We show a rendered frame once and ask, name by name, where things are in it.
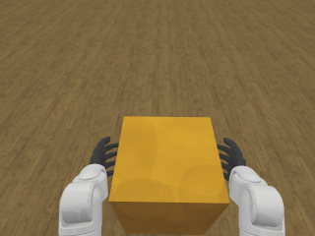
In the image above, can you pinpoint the left robot forearm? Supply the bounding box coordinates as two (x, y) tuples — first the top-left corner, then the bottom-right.
(58, 163), (108, 236)

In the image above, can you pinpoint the right robot forearm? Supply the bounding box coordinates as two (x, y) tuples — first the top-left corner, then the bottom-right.
(228, 165), (285, 236)

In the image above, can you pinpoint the left robot hand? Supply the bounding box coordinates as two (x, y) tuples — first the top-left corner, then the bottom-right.
(90, 136), (119, 177)

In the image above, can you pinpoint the carton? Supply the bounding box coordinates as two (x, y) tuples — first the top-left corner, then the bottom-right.
(108, 116), (230, 235)

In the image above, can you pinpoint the right robot hand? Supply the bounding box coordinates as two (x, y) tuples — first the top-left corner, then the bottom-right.
(217, 138), (246, 182)

